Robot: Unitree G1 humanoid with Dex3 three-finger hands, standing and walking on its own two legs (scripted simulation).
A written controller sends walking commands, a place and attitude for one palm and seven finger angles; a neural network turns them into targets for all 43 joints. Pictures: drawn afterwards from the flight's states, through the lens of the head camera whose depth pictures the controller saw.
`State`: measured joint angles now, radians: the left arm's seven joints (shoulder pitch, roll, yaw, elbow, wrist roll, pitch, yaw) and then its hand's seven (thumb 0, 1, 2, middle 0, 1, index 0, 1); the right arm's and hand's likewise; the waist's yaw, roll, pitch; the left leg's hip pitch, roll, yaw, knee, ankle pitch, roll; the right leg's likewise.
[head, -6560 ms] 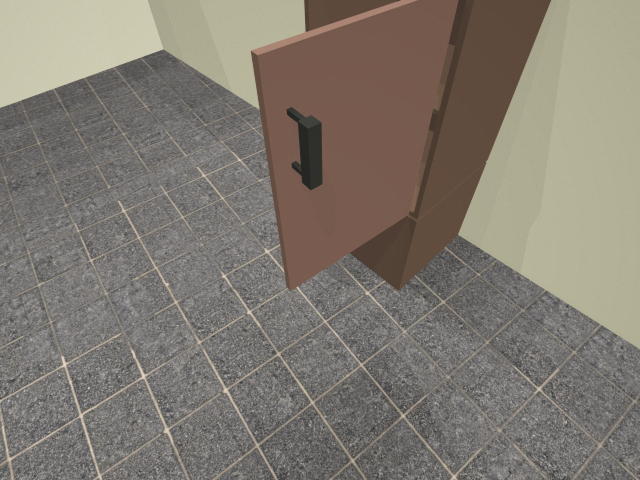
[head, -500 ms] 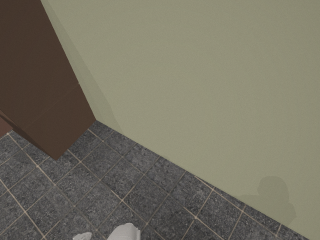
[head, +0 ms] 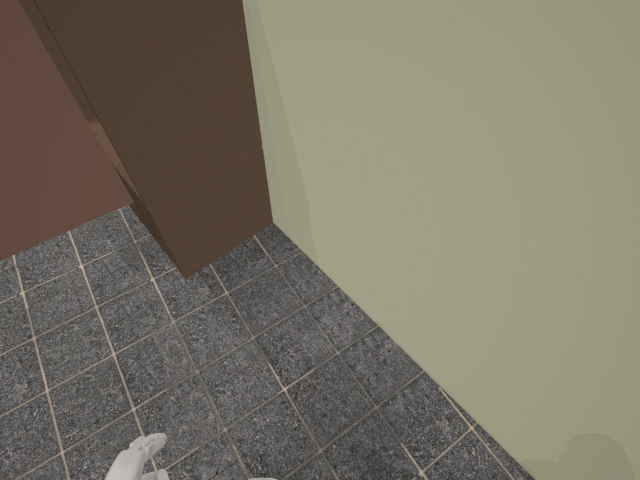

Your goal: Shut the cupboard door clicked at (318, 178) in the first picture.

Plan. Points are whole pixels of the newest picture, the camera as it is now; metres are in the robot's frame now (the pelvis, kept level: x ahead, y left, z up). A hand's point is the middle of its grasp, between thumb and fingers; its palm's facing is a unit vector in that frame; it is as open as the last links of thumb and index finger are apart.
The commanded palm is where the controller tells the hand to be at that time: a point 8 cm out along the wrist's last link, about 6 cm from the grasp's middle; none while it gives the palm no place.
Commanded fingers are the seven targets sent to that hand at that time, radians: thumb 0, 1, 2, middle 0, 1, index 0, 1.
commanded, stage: turn to face it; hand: left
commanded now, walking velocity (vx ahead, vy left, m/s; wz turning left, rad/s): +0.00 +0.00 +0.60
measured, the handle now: out of the picture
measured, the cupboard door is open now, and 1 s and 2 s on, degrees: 84 84 84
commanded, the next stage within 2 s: take the last steps up to it in 0.90 s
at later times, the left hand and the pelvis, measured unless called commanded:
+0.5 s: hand out of the picture +0.00 +0.24 -0.19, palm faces +0.34 -0.91 -0.24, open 7.4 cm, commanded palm none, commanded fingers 0.00 0.90 0.90 -0.20 -0.30 -0.20 -0.30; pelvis +0.01 +0.02 -0.01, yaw +18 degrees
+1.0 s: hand out of the picture +0.00 +0.18 -0.16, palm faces +0.52 -0.83 -0.22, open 7.3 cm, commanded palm none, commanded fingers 0.00 0.90 0.90 -0.20 -0.30 -0.20 -0.30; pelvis +0.04 -0.01 +0.00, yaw +31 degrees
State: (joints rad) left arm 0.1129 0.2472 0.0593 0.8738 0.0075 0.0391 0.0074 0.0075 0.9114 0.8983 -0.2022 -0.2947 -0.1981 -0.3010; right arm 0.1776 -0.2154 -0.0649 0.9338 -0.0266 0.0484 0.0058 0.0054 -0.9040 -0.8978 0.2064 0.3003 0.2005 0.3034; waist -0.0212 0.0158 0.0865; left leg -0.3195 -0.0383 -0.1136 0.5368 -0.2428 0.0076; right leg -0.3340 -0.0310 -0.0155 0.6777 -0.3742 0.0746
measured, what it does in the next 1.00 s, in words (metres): steps on the spot, turning left: right foot, then left foot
